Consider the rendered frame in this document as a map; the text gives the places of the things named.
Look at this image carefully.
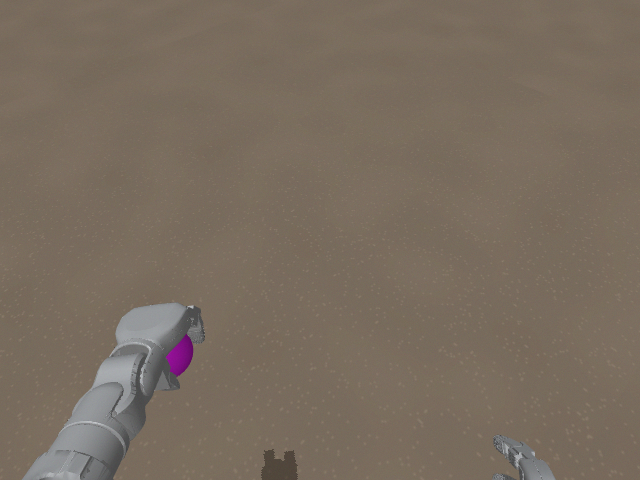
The ball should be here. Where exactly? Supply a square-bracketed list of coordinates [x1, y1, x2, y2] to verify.
[165, 334, 193, 376]

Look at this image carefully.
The left robot arm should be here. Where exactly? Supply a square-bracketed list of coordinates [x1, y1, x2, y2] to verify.
[22, 338, 165, 480]

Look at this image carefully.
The left robot hand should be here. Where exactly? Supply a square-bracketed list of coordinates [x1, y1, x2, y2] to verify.
[115, 302, 205, 391]

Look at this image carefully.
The right robot hand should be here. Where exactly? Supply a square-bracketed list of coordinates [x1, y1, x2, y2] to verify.
[492, 435, 556, 480]

